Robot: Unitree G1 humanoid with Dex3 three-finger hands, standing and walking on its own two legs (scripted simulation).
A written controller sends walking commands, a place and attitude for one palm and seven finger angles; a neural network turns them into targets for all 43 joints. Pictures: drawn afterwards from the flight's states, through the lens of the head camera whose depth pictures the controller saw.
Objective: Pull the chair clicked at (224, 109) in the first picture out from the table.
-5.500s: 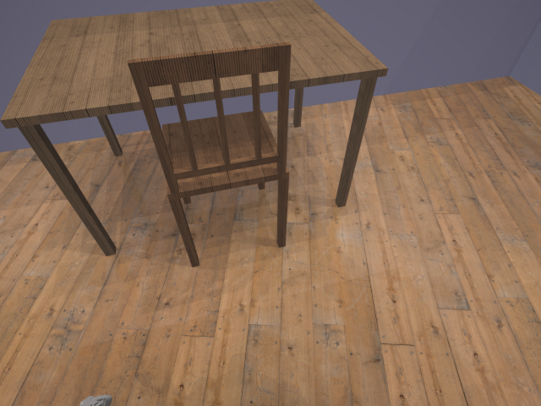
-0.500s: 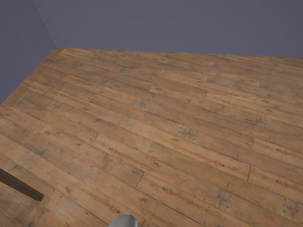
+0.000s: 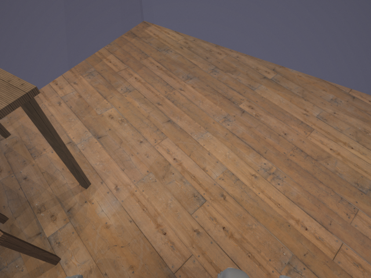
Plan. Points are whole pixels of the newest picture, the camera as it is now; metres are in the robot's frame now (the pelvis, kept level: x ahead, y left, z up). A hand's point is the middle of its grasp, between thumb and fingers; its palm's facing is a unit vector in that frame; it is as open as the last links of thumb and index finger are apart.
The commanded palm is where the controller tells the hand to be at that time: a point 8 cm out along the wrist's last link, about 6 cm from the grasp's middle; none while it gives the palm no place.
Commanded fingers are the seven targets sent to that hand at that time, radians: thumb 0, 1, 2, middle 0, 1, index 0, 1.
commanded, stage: turn to face it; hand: left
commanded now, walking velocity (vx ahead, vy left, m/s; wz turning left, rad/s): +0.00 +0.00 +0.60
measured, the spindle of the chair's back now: out of the picture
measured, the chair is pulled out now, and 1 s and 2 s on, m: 0.00 0.00 0.00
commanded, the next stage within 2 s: take the last steps up to it in 1.82 s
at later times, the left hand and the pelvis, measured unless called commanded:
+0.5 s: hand out of the picture +0.00 +0.18 -0.16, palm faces +0.33 -0.91 -0.25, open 7.4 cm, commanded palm none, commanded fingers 0.00 0.90 0.90 -0.20 -0.30 -0.20 -0.30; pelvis -0.01 -0.03 +0.00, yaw +19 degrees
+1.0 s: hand out of the picture -0.04 +0.23 -0.15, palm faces +0.58 -0.75 -0.31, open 7.4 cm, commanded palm none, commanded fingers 0.00 0.90 0.90 -0.20 -0.30 -0.20 -0.30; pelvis -0.01 -0.02 -0.01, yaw +36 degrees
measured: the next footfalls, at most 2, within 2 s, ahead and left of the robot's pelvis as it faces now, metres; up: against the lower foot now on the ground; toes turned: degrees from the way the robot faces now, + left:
right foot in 0.18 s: +0.05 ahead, -0.15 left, +0.00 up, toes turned +5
left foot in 0.58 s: -0.01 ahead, +0.12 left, +0.00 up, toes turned +28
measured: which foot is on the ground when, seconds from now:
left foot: down 0.00-0.18, up 0.20-0.56, down 0.58-1.00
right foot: up 0.00-0.16, down 0.18-0.58, up 0.60-0.98, down 1.00-1.00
